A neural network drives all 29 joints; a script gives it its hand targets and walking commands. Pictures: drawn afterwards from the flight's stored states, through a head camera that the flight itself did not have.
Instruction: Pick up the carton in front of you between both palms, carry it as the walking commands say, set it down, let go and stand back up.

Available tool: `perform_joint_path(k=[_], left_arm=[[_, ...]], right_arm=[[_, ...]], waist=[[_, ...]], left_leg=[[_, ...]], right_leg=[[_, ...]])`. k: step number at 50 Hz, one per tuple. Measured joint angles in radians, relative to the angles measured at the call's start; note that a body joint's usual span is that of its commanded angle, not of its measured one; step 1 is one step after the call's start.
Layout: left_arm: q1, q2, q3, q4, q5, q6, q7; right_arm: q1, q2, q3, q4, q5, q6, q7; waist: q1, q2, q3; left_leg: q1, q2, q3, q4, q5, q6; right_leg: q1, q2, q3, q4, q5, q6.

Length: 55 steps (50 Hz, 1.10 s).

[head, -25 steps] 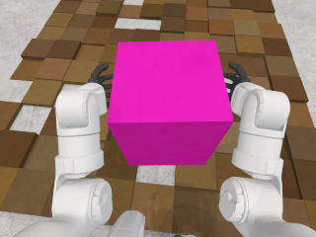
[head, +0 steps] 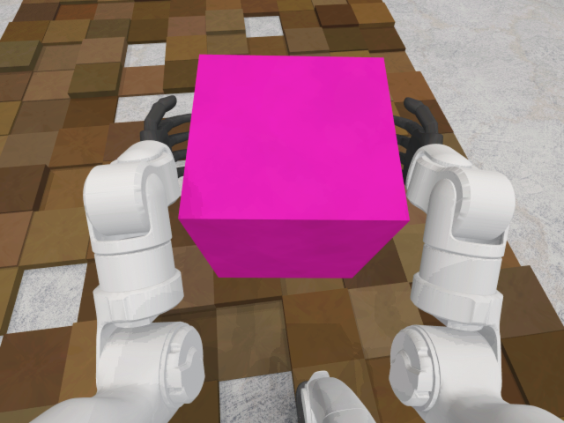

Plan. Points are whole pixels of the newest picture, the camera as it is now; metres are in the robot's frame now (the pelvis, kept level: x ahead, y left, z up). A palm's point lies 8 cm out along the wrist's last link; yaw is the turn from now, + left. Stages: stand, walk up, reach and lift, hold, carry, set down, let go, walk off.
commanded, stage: carry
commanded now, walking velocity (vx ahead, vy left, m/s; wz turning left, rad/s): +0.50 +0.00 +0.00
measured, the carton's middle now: (288, 184) +0.41 -0.05 +0.08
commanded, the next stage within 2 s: none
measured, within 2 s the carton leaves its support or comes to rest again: neither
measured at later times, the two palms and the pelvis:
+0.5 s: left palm (114, 43) +0.68 +0.20 +0.12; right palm (293, 17) +0.72 -0.10 +0.13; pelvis +0.33 +0.01 -0.01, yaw +6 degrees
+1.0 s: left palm out of the picture +0.84 +0.33 +0.14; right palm out of the picture +1.00 +0.08 +0.14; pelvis +0.61 +0.03 +0.03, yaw +24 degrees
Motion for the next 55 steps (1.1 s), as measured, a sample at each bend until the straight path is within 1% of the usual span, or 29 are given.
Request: perform_joint_path(k=[2, 3, 4, 5, 7, 9, 13, 16, 19, 21, 22, 23, 25, 26, 27, 29, 32, 35, 37, 38, 40, 41, 43, 44, 45, 46, 49, 52, 55], left_arm=[[-0.007, 0.002, -0.002, 0.025, 0.007, 0.001, -0.002], [-0.006, -0.001, -0.006, 0.042, 0.012, -0.004, -0.002], [-0.012, -0.003, -0.015, 0.069, 0.018, -0.007, -0.002], [-0.022, -0.003, -0.026, 0.102, 0.025, -0.007, -0.002], [-0.026, 0.001, -0.038, 0.150, 0.016, 0.003, -0.009], [-0.011, 0.013, -0.050, 0.155, -0.005, 0.020, 0.002], [0.002, 0.036, -0.049, 0.143, -0.059, 0.025, 0.019], [0.000, 0.043, -0.049, 0.185, -0.081, 0.004, 0.022], [0.004, 0.040, -0.057, 0.248, -0.085, -0.020, 0.022], [0.014, 0.042, -0.063, 0.285, -0.080, -0.030, 0.019], [0.024, 0.046, -0.065, 0.302, -0.077, -0.035, 0.014], [0.034, 0.053, -0.065, 0.318, -0.073, -0.040, 0.008], [0.041, 0.063, -0.061, 0.353, -0.064, -0.053, -0.008], [0.045, 0.065, -0.061, 0.366, -0.059, -0.060, -0.014], [0.052, 0.063, -0.064, 0.373, -0.053, -0.066, -0.015], [0.090, 0.043, -0.063, 0.358, -0.035, -0.070, -0.015], [0.151, 0.012, -0.063, 0.280, -0.017, -0.070, -0.013], [0.197, -0.006, -0.059, 0.201, -0.015, -0.091, -0.012], [0.223, -0.019, -0.062, 0.166, -0.014, -0.115, -0.012], [0.232, -0.025, -0.067, 0.156, -0.013, -0.128, -0.012], [0.239, -0.042, -0.091, 0.155, -0.004, -0.159, -0.004], [0.243, -0.045, -0.101, 0.152, 0.000, -0.167, -0.001], [0.264, -0.039, -0.116, 0.136, -0.010, -0.171, 0.007], [0.277, -0.033, -0.123, 0.127, -0.022, -0.170, 0.013], [0.287, -0.026, -0.128, 0.119, -0.037, -0.168, 0.019], [0.290, -0.017, -0.131, 0.114, -0.053, -0.164, 0.024], [0.263, 0.009, -0.131, 0.120, -0.088, -0.147, 0.032], [0.201, 0.036, -0.125, 0.165, -0.113, -0.133, 0.032], [0.139, 0.066, -0.118, 0.229, -0.134, -0.119, 0.029]], right_arm=[[-0.017, -0.016, 0.003, 0.036, 0.004, 0.005, 0.002], [-0.026, -0.030, 0.006, 0.058, 0.008, 0.006, 0.004], [-0.032, -0.044, 0.004, 0.080, 0.010, 0.011, 0.007], [-0.034, -0.055, -0.003, 0.101, 0.010, 0.017, 0.013], [-0.037, -0.065, -0.010, 0.147, 0.002, 0.026, 0.028], [-0.042, -0.059, -0.009, 0.167, -0.014, 0.040, 0.030], [-0.056, -0.031, -0.022, 0.150, -0.055, 0.059, 0.035], [-0.047, -0.010, -0.041, 0.149, -0.090, 0.058, 0.042], [-0.017, -0.004, -0.050, 0.168, -0.112, 0.050, 0.053], [0.004, -0.002, -0.044, 0.198, -0.117, 0.036, 0.058], [0.016, 0.001, -0.036, 0.220, -0.119, 0.024, 0.059], [0.024, 0.006, -0.025, 0.245, -0.124, 0.011, 0.060], [0.023, 0.003, -0.003, 0.297, -0.120, -0.010, 0.072], [0.029, -0.001, 0.008, 0.314, -0.114, -0.021, 0.075], [0.052, -0.004, 0.021, 0.317, -0.104, -0.034, 0.075], [0.112, -0.006, 0.042, 0.298, -0.073, -0.050, 0.066], [0.177, -0.011, 0.068, 0.240, -0.020, -0.062, 0.042], [0.204, -0.007, 0.081, 0.190, 0.005, -0.089, 0.029], [0.218, -0.004, 0.082, 0.162, 0.007, -0.105, 0.029], [0.224, -0.006, 0.080, 0.149, 0.009, -0.111, 0.029], [0.237, -0.020, 0.071, 0.124, 0.014, -0.122, 0.036], [0.244, -0.022, 0.065, 0.119, 0.014, -0.128, 0.043], [0.245, -0.020, 0.066, 0.121, 0.008, -0.135, 0.054], [0.243, -0.016, 0.065, 0.120, 0.000, -0.131, 0.058], [0.239, -0.010, 0.063, 0.119, -0.009, -0.125, 0.061], [0.234, -0.004, 0.061, 0.115, -0.019, -0.118, 0.064], [0.219, 0.008, 0.058, 0.097, -0.045, -0.098, 0.068], [0.196, 0.013, 0.053, 0.092, -0.072, -0.079, 0.069], [0.166, 0.021, 0.044, 0.114, -0.099, -0.063, 0.069]], waist=[[0.016, 0.002, -0.026], [0.030, 0.030, -0.026], [0.046, 0.052, -0.025], [0.069, 0.045, -0.029], [0.117, 0.008, -0.038], [0.161, -0.020, -0.042], [0.233, -0.038, -0.039], [0.262, -0.035, -0.053], [0.255, -0.024, -0.075], [0.230, -0.026, -0.088], [0.209, -0.034, -0.092], [0.187, -0.048, -0.092], [0.141, -0.036, -0.095], [0.118, -0.025, -0.095], [0.094, -0.036, -0.087], [0.063, -0.049, -0.067], [0.036, -0.031, -0.027], [0.023, -0.011, -0.001], [0.033, 0.003, -0.002], [0.046, 0.014, -0.004], [0.082, 0.045, -0.001], [0.108, 0.032, -0.004], [0.151, -0.005, -0.016], [0.169, -0.016, -0.027], [0.184, -0.024, -0.038], [0.196, -0.029, -0.049], [0.240, -0.052, -0.076], [0.283, -0.062, -0.105], [0.287, -0.054, -0.138]], left_leg=[[0.043, 0.012, -0.001, 0.044, -0.053, -0.014], [0.050, 0.041, -0.009, 0.094, -0.032, -0.025], [0.033, 0.066, -0.023, 0.175, 0.041, -0.029], [-0.009, 0.062, -0.039, 0.304, 0.018, -0.039], [-0.113, 0.024, -0.056, 0.547, -0.082, -0.042], [-0.202, 0.003, -0.049, 0.633, -0.098, -0.034], [-0.348, 0.000, -0.047, 0.562, -0.028, -0.034], [-0.395, 0.007, -0.043, 0.367, 0.103, -0.035], [-0.362, 0.000, -0.013, 0.134, 0.289, -0.012], [-0.301, -0.018, 0.020, 0.034, 0.365, 0.014], [-0.247, -0.029, 0.038, -0.004, 0.331, 0.021], [-0.191, -0.048, 0.043, -0.027, 0.203, 0.023], [-0.133, -0.069, 0.000, -0.045, -0.058, 0.025], [-0.120, -0.078, -0.030, -0.052, -0.120, 0.035], [-0.123, -0.096, -0.038, -0.032, -0.109, 0.050], [-0.111, -0.125, -0.055, -0.004, -0.158, 0.068], [-0.065, -0.134, -0.093, -0.029, -0.198, 0.081], [-0.023, -0.124, -0.134, -0.050, -0.222, 0.068], [0.004, -0.111, -0.163, -0.047, -0.252, 0.046], [0.015, -0.100, -0.177, -0.025, -0.278, 0.033], [-0.002, -0.064, -0.180, 0.114, -0.294, 0.005], [-0.036, -0.063, -0.159, 0.237, -0.264, 0.000], [-0.122, -0.070, -0.115, 0.494, -0.238, 0.004], [-0.164, -0.068, -0.092, 0.584, -0.212, 0.009], [-0.200, -0.061, -0.071, 0.633, -0.183, 0.012], [-0.230, -0.053, -0.055, 0.643, -0.158, 0.013], [-0.271, -0.040, -0.019, 0.478, -0.133, 0.003], [-0.266, -0.041, 0.009, 0.222, -0.020, 0.004], [-0.191, -0.041, 0.060, -0.003, 0.142, 0.020]], right_leg=[[0.064, 0.013, -0.028, -0.153, 0.171, -0.010], [0.099, 0.035, -0.046, -0.160, 0.198, -0.013], [0.134, 0.054, -0.063, -0.162, 0.169, -0.018], [0.162, 0.058, -0.065, -0.164, 0.125, -0.025], [0.211, 0.048, -0.051, -0.183, 0.070, -0.034], [0.266, 0.035, -0.037, -0.233, 0.061, -0.022], [0.372, 0.021, -0.026, -0.315, 0.033, -0.031], [0.451, 0.018, -0.032, -0.349, -0.014, -0.025], [0.541, 0.016, -0.057, -0.350, -0.091, -0.009], [0.591, 0.006, -0.081, -0.293, -0.170, 0.004], [0.600, -0.008, -0.097, -0.222, -0.210, 0.012], [0.578, -0.031, -0.099, -0.104, -0.192, 0.021], [0.457, -0.021, -0.050, 0.222, -0.199, 0.045], [0.386, -0.010, -0.028, 0.362, -0.213, 0.054], [0.322, -0.015, -0.007, 0.459, -0.223, 0.062], [0.200, -0.023, 0.029, 0.556, -0.246, 0.074], [0.050, -0.046, 0.028, 0.515, -0.287, 0.092], [-0.014, -0.056, 0.010, 0.286, -0.237, 0.102], [0.014, -0.044, -0.014, 0.083, -0.183, 0.112], [0.051, -0.030, -0.039, -0.006, -0.151, 0.117], [0.126, -0.007, -0.083, -0.071, 0.002, 0.142], [0.152, -0.012, -0.096, -0.072, 0.033, 0.125], [0.206, -0.026, -0.110, -0.077, 0.005, 0.045], [0.236, -0.034, -0.117, -0.094, -0.015, 0.019], [0.268, -0.044, -0.125, -0.119, -0.029, 0.009], [0.303, -0.055, -0.133, -0.151, -0.034, 0.017], [0.405, -0.085, -0.148, -0.251, -0.045, 0.028], [0.486, -0.103, -0.146, -0.314, -0.070, 0.044], [0.539, -0.113, -0.132, -0.267, -0.140, 0.066]])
